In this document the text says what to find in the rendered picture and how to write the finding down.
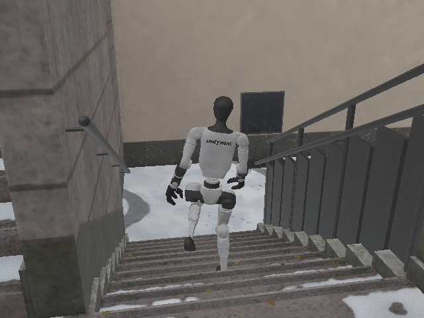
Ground stairs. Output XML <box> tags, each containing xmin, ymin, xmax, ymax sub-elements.
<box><xmin>0</xmin><ymin>148</ymin><xmax>28</xmax><ymax>318</ymax></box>
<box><xmin>99</xmin><ymin>230</ymin><xmax>383</xmax><ymax>312</ymax></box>

